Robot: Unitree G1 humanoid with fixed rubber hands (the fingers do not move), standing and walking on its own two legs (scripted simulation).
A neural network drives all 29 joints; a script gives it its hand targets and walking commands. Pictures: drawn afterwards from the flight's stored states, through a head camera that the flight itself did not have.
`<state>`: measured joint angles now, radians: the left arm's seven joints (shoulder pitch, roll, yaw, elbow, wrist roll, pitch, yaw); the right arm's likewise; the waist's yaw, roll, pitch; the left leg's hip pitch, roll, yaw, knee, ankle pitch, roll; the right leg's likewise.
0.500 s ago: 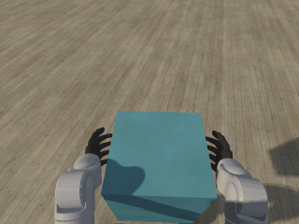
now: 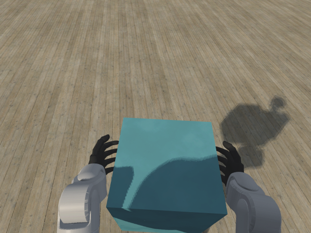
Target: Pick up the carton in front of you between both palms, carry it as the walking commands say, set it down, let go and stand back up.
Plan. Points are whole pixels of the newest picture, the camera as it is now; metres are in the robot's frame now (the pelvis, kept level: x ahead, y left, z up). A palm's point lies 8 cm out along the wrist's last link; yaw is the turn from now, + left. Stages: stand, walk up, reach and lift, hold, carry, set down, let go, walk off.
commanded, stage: carry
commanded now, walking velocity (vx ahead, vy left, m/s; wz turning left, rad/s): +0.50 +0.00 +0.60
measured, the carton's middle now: (163, 180) +0.25 -0.01 +0.01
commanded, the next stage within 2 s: none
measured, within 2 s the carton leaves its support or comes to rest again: neither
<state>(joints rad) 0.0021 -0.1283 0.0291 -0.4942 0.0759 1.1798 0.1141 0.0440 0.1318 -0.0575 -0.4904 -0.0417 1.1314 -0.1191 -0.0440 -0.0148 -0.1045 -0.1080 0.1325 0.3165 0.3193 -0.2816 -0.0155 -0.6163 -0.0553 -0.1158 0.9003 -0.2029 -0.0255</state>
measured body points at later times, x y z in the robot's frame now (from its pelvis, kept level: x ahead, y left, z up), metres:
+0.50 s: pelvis +0.33 -0.03 +0.00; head +0.34 -0.04 +0.45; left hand +0.55 +0.16 +0.07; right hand +0.60 -0.14 +0.07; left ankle +0.39 +0.13 -0.69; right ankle +0.28 -0.11 -0.75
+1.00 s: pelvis +0.63 +0.06 +0.00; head +0.64 +0.08 +0.45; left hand +0.84 +0.28 +0.07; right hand +0.92 -0.01 +0.08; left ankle +0.59 +0.12 -0.75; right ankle +0.76 -0.07 -0.70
